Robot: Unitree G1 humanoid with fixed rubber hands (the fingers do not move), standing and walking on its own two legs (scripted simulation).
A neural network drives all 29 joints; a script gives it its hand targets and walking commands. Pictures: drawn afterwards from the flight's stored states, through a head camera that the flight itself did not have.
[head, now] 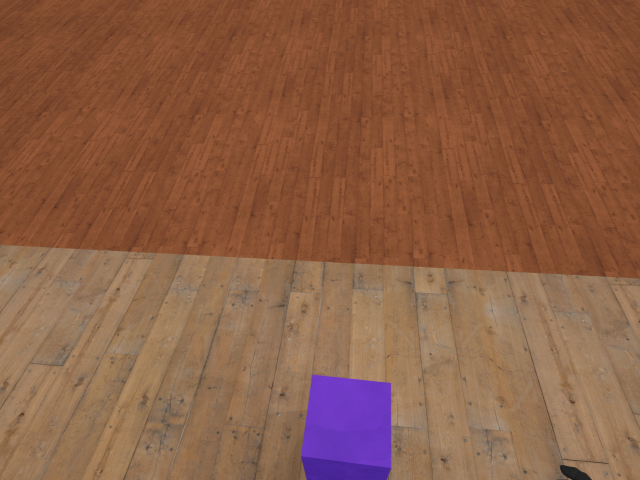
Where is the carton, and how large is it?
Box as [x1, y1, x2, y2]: [301, 375, 390, 479]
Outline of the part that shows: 312,375 301,453 306,478 386,479 390,469 390,383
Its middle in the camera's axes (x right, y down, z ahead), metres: +0.08 +0.53 +1.05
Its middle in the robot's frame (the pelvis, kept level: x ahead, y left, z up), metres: +0.39 -0.03 -0.66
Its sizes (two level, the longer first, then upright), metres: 0.210 0.200 0.250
